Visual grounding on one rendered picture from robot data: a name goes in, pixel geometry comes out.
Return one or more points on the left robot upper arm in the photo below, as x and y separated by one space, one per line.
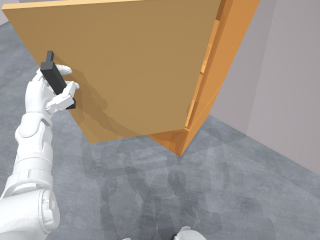
29 216

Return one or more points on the cupboard door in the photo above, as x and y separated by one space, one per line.
137 62

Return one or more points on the robot right thigh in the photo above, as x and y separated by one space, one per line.
189 235

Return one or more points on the robot left hand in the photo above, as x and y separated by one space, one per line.
42 99

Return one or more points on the robot left forearm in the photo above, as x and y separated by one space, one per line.
34 159

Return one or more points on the handle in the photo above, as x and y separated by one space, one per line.
54 77

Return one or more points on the right robot shin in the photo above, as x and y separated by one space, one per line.
185 229

